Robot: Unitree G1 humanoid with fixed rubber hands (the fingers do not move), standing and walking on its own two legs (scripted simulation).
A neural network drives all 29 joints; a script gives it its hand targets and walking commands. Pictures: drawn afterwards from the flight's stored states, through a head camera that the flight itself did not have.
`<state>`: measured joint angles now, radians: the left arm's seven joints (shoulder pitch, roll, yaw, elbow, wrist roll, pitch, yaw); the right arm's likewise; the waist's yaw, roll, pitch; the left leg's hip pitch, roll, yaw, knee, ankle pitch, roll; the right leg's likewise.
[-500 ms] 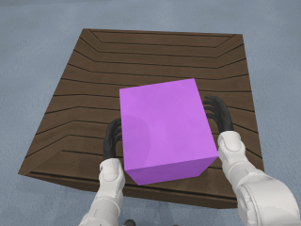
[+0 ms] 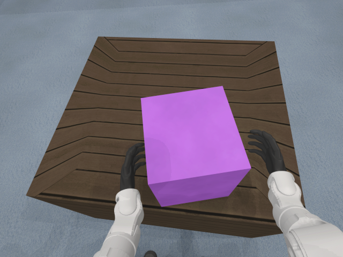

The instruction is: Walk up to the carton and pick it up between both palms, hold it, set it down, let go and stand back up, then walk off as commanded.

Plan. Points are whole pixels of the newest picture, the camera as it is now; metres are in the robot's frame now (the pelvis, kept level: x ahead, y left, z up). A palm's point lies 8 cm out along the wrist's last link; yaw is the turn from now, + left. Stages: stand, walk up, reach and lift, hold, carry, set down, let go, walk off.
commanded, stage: set down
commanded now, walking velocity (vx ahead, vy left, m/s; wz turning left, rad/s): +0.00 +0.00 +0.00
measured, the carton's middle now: (189, 152) +0.40 +0.01 -0.07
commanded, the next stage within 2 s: none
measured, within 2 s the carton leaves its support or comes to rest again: neither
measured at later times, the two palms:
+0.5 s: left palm (116, 203) +0.25 +0.16 -0.03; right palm (295, 196) +0.29 -0.23 -0.04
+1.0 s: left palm (110, 226) +0.20 +0.16 -0.02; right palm (320, 227) +0.23 -0.27 -0.04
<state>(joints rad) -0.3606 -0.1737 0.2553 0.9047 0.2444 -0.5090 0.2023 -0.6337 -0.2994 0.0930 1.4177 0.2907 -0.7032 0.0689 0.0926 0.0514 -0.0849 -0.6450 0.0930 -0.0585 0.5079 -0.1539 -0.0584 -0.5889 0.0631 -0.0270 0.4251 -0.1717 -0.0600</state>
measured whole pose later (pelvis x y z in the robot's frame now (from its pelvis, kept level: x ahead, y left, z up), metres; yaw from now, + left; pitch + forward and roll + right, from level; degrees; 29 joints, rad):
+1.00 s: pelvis -0.02 +0.01 +0.00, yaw +0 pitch +10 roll -1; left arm 0.09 -0.13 -0.01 0.48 0.17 -0.34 0.27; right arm -0.16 -0.44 0.09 1.21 0.41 -0.71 0.28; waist 0.09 0.02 -0.09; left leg -0.48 0.10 -0.06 0.50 -0.19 -0.07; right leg -0.45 0.07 -0.03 0.45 -0.18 -0.05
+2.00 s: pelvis +0.00 +0.01 +0.00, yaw +0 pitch +9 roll -1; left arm 0.17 -0.06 0.02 0.47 0.17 -0.26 0.16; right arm 0.02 -0.40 0.09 1.08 0.41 -0.60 0.22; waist 0.09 -0.03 -0.09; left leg -0.42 0.09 -0.06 0.49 -0.22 -0.07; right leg -0.39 0.06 -0.03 0.45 -0.21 -0.05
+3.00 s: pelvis +0.01 +0.01 +0.01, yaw +1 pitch +1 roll +0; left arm 0.18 0.09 0.05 0.47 0.16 0.06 0.01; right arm 0.09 -0.20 0.09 0.93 0.14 -0.32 0.00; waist 0.09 -0.05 -0.05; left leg -0.23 0.06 -0.06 0.42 -0.22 -0.07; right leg -0.23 0.03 -0.03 0.45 -0.25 -0.04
